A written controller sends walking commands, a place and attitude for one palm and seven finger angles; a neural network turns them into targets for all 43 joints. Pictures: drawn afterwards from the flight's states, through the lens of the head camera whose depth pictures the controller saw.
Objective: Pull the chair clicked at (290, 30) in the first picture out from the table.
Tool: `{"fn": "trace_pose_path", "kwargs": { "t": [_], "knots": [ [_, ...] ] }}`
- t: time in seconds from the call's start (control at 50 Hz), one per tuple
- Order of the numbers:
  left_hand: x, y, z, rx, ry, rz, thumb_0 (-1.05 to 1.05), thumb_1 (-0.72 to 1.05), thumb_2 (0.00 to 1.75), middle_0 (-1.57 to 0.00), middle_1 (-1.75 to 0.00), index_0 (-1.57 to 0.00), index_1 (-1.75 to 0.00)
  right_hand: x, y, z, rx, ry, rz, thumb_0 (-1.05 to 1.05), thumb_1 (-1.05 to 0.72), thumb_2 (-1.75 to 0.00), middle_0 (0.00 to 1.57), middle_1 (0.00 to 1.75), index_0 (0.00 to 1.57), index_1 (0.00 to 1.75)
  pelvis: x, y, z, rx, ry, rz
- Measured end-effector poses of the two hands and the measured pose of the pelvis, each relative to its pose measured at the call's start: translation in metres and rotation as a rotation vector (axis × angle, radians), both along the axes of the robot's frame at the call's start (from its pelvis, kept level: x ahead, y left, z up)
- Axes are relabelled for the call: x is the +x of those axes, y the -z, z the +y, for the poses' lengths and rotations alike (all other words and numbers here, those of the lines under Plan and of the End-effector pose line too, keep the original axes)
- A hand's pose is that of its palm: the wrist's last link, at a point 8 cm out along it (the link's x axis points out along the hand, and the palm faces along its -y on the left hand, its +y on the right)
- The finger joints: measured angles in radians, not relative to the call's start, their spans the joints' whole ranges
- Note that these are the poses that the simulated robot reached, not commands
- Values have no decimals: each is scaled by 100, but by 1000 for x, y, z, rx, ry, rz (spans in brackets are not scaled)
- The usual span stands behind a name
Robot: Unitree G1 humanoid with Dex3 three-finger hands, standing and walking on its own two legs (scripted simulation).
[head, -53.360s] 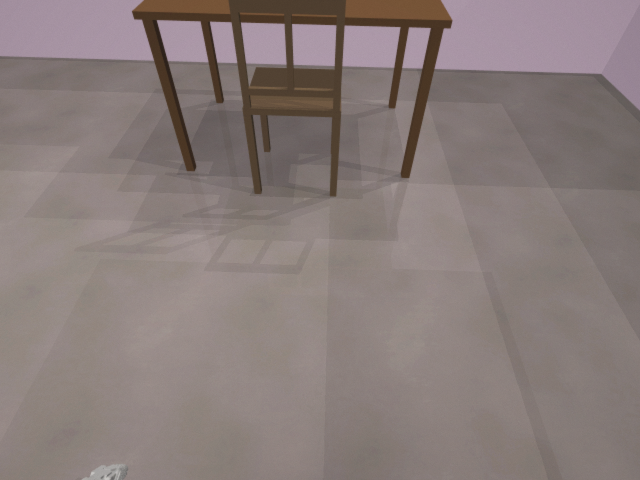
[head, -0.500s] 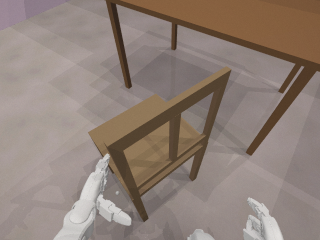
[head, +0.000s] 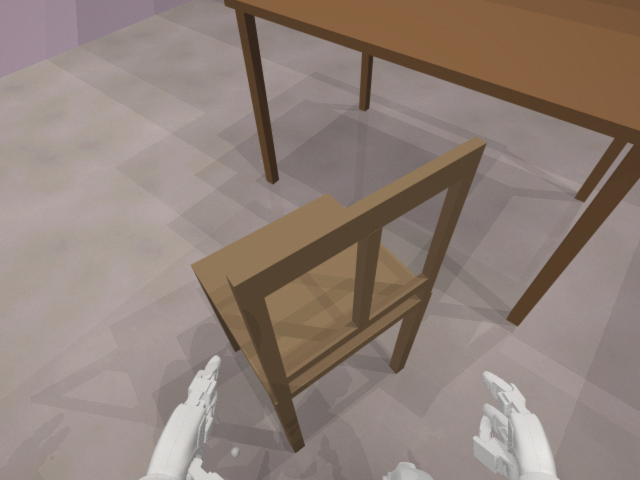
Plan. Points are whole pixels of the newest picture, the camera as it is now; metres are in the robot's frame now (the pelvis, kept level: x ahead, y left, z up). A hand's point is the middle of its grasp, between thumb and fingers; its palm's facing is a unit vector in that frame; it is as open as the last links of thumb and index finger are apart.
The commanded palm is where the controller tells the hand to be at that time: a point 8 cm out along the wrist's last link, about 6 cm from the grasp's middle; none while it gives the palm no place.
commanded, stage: draw the hand back to the body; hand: left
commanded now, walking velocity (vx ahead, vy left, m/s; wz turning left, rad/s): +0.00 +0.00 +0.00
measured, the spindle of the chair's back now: (364, 281) +0.42 -0.06 -0.05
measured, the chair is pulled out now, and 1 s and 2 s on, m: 0.53 0.53 0.53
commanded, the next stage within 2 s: step back with the hand held close in 1.70 s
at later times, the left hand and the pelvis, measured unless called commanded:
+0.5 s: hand (191, 445) +0.16 +0.13 +0.06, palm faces -0.03 -1.00 -0.06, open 17.5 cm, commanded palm +0.12 +0.20 +0.08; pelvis -0.02 +0.00 -0.03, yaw -1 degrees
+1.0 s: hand (63, 396) +0.18 +0.22 +0.15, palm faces +0.34 -0.87 -0.37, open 13.9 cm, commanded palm +0.14 +0.27 +0.17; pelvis +0.01 +0.00 +0.04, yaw -1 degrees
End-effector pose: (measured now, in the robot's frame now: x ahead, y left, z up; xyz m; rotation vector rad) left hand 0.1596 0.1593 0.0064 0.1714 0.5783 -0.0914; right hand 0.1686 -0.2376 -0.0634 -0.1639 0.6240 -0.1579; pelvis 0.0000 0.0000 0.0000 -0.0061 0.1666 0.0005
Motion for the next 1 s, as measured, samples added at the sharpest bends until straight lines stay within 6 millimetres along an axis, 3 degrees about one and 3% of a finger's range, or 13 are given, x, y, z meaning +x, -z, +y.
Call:
{"fn": "trace_pose_path", "kwargs": {
  "t": [0.16, 0.24, 0.38, 0.48, 0.64, 0.7, 0.82, 1.0],
  "knots": [
    [-25, -2, -2, -48, -28, 4, -1, -54, 21, -1, 0, 0, 0, 0, 0, 0, -6, 16, -19, 1, -90, -90, 20, 30, 20, 30, -1, 5, 2, -3, 0, 7],
    [-24, -18, 6, -164, -126, -170, -1, -54, 21, -1, 0, -1, 0, -1, 4, 1, -13, 8, -39, 1, -90, -90, 20, 30, 20, 30, -5, 12, 1, -7, 0, 18],
    [-14, -54, 22, -142, -119, -555, -1, -54, 20, -1, 0, 0, 0, -4, 28, 4, 24, -23, -28, 1, -90, -90, 20, 30, 20, 30, -16, 29, -1, -12, 1, 40],
    [-15, -58, 26, -119, -56, -510, -1, -55, 20, 0, 0, 0, 0, -8, 35, 8, 64, 11, 2, 2, -91, -90, 20, 30, 20, 30, -19, 29, -1, -9, 8, 23],
    [-20, -93, 48, -80, -111, -526, -1, -52, 22, -1, -1, -1, -1, -11, 17, 6, 56, 37, -15, 2, -91, -90, 20, 30, 20, 30, -13, 10, -3, -15, -2, -14],
    [-18, -103, 60, 77, -152, -497, -1, -46, 25, -2, -2, -1, -2, -10, 8, 3, 29, 44, 0, 2, -91, -90, 20, 30, 20, 30, -9, 1, -2, -12, 1, -46],
    [-22, -117, 81, 232, -280, -430, -1, -29, 33, -4, -5, -4, -6, 1, -12, 1, -2, 53, -4, 2, -91, -90, 20, 30, 20, 30, 0, -19, 1, -9, 5, -117],
    [-14, -159, 99, 303, -341, -552, -1, 1, 48, -9, -12, -8, -12, 27, -36, 13, -4, -8, -53, 2, -91, -90, 20, 30, 20, 30, 12, -37, 5, -7, 9, -185]
  ]
}}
